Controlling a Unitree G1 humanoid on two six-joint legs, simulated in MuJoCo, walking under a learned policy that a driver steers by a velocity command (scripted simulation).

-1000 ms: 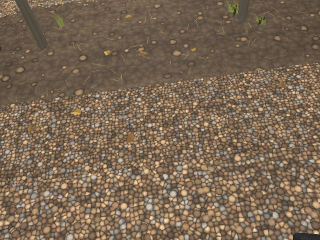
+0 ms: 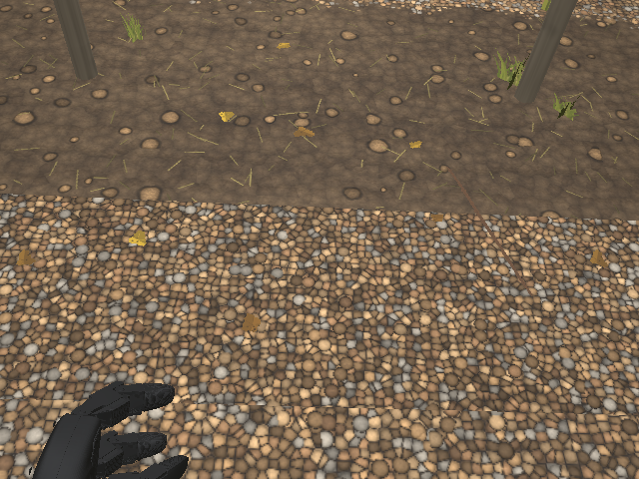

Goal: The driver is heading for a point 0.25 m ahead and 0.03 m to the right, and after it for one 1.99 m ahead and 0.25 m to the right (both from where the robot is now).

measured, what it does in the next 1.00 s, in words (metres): goes down, turning right: right foot 0.18 m lower, then left foot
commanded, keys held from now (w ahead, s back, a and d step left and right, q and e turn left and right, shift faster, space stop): e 0.36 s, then no key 0.64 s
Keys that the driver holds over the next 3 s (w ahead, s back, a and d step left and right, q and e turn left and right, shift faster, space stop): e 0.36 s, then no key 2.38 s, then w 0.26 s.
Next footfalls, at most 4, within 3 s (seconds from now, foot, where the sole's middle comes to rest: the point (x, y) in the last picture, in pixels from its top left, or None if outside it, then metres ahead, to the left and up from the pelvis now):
0.02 right None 0.17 -0.11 -0.84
0.36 left None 0.37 0.07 -0.84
0.68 right None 0.20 -0.13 -0.84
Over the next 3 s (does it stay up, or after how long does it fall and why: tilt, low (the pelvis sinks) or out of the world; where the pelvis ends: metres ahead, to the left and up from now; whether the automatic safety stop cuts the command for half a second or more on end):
stays up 0.31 -0.02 -0.07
